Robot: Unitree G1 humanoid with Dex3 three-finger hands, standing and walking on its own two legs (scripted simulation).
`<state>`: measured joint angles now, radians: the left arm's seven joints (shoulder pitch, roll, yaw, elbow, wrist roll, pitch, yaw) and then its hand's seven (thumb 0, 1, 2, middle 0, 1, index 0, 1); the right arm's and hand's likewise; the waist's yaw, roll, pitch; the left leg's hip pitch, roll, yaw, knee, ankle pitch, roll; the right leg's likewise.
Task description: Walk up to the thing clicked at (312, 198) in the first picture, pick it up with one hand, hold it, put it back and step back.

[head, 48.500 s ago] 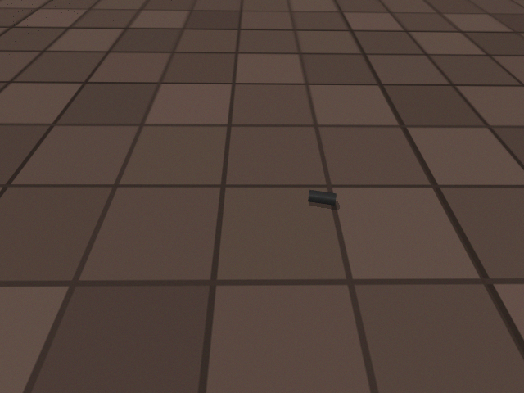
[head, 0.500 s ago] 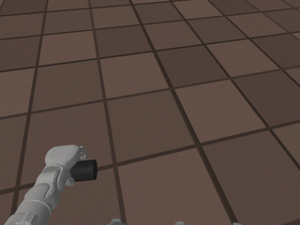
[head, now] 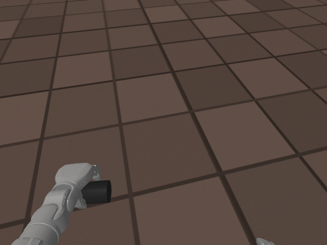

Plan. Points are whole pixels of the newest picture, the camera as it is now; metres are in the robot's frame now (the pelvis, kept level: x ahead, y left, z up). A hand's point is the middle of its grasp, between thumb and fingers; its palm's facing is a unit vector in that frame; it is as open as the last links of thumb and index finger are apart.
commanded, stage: hold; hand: left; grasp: from above
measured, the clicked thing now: (85, 192) +0.32 +0.23 -0.10
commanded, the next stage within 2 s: crouch in 1.62 s
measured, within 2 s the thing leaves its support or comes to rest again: neither
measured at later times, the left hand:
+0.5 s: hand (81, 189) +0.30 +0.21 -0.03, palm faces -0.45 -0.04 -0.89, open 8.9 cm
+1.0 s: hand (80, 192) +0.28 +0.21 -0.02, palm faces -0.44 -0.04 -0.90, open 8.8 cm
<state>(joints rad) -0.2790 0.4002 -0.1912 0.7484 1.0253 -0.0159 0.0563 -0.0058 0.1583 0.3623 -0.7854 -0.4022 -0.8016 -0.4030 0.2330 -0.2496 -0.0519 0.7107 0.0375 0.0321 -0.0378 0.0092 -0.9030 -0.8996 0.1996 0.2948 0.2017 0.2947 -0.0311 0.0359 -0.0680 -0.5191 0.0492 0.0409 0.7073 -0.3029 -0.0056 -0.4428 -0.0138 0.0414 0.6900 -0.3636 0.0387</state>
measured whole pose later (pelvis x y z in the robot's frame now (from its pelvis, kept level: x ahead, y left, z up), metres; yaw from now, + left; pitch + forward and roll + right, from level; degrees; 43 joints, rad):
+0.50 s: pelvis +0.00 -0.01 +0.01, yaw +0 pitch +4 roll +0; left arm -0.24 0.40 -0.20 0.66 1.02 -0.01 0.00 0.00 0.18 0.32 -0.80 -0.36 -0.82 -0.35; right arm 0.21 -0.25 -0.05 0.68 0.05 0.08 -0.04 0.01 -0.90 -0.90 0.20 0.29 0.20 0.29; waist -0.01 0.04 -0.04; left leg -0.40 0.05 0.05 0.59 -0.26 -0.01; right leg -0.33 -0.02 0.04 0.60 -0.33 0.03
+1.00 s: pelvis -0.01 -0.01 +0.02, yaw +0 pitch +1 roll +0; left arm -0.22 0.40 -0.21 0.60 1.00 -0.02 -0.04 0.00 0.20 0.29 -0.81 -0.33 -0.84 -0.33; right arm 0.19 -0.26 -0.03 0.66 0.06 0.10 -0.06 0.01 -0.90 -0.90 0.20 0.29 0.20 0.29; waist 0.00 0.05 -0.02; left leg -0.32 0.04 0.05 0.51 -0.21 -0.01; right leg -0.27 -0.02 0.05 0.53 -0.29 0.03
